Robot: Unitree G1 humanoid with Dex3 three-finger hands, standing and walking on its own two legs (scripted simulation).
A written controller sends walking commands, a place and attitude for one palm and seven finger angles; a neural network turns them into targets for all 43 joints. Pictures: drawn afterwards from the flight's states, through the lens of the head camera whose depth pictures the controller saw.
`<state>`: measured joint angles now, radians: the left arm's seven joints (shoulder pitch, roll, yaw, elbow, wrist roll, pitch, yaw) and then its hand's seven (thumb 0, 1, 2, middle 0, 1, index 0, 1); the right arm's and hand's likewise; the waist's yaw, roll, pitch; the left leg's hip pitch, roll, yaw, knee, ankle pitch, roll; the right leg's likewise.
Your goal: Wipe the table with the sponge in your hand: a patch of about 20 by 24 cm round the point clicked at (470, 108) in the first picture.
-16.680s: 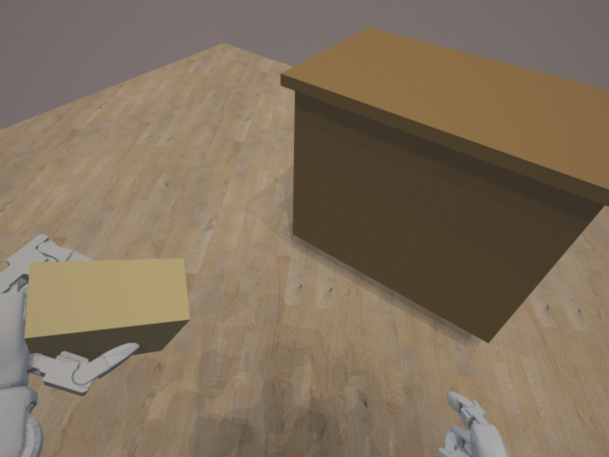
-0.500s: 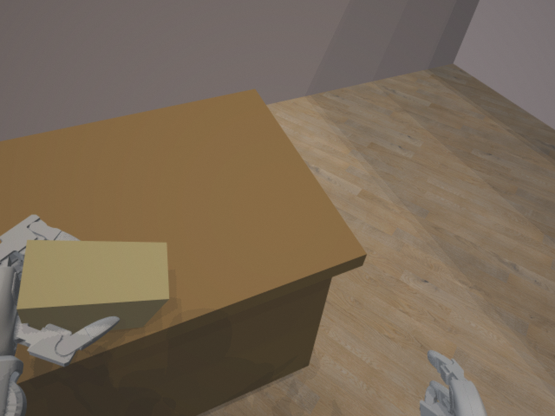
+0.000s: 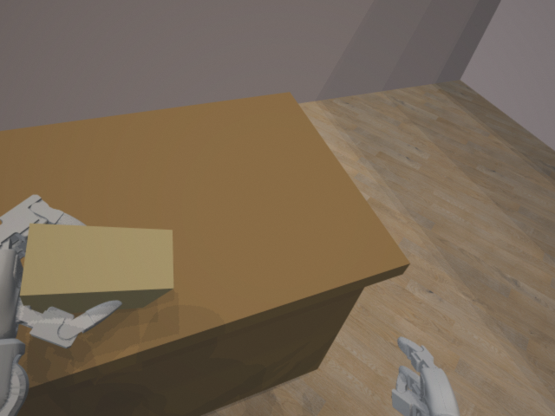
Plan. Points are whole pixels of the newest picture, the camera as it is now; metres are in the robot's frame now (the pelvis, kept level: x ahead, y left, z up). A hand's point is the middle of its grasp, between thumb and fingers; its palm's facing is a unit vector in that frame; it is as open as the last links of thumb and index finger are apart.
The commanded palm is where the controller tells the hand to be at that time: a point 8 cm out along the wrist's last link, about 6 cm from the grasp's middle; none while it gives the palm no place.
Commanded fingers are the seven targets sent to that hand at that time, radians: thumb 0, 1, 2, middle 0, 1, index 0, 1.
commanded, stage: come to a stop and stand still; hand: left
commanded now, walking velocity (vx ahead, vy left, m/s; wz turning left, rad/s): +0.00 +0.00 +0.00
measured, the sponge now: (118, 273) +0.23 +0.21 +0.13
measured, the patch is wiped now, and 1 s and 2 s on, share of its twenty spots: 0.00 0.00 0.00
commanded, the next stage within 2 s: look again from close up in 0.26 s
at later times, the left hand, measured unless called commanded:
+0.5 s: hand (38, 230) +0.24 +0.28 +0.18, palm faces +0.48 -0.77 -0.43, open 10.2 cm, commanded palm +0.16 +0.27 +0.17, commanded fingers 0.00 0.10 1.30 -1.20 -1.60 -1.20 -1.60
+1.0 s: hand (55, 231) +0.24 +0.26 +0.19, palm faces +0.44 -0.81 -0.38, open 10.2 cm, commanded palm +0.16 +0.27 +0.17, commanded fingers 0.00 0.10 1.30 -1.20 -1.60 -1.20 -1.60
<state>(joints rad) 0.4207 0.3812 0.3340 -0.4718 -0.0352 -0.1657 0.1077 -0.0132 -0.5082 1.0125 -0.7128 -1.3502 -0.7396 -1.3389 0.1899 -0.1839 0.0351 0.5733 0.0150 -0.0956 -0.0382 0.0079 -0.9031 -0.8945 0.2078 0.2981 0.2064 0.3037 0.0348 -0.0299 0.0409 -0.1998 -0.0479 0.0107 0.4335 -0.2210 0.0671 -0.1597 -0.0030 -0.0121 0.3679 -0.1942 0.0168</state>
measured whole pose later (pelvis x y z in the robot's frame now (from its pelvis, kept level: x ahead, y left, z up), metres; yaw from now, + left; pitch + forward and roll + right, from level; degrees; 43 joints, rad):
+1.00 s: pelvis -0.01 -0.01 +0.00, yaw -2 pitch +0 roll -1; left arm 0.22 0.43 0.44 -0.35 -0.04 -0.28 0.09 -0.01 -0.51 1.02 -0.71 -1.35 -0.74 -1.33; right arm 0.17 -0.22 0.01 0.58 0.01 -0.17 0.01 0.01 -0.90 -0.89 0.21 0.30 0.21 0.30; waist 0.04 -0.01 0.06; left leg -0.25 -0.03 0.03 0.47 -0.22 0.05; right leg -0.22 0.02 0.01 0.41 -0.19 0.01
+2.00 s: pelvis +0.00 +0.01 +0.00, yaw +0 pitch -1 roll -2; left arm 0.42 0.37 0.34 -0.44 -0.04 -0.21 0.10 -0.01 -0.51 1.02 -0.71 -1.34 -0.74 -1.33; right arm 0.18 -0.19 0.02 0.59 0.01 -0.12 -0.03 0.01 -0.90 -0.89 0.21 0.30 0.21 0.30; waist 0.04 -0.03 0.05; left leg -0.21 -0.05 0.01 0.44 -0.23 0.07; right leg -0.16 -0.01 -0.01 0.36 -0.19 0.03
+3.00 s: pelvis +0.00 -0.07 +0.00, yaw +0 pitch +1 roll -1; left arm 0.49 0.36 0.33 -0.50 -0.07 -0.15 0.12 -0.01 -0.51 1.02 -0.72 -1.34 -0.74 -1.33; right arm 0.20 -0.25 -0.02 0.61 0.02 -0.08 -0.05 0.01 -0.91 -0.89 0.20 0.30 0.20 0.30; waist 0.00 0.01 0.04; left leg -0.26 0.04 -0.03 0.51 -0.26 -0.01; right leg -0.21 0.09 -0.05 0.41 -0.22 -0.07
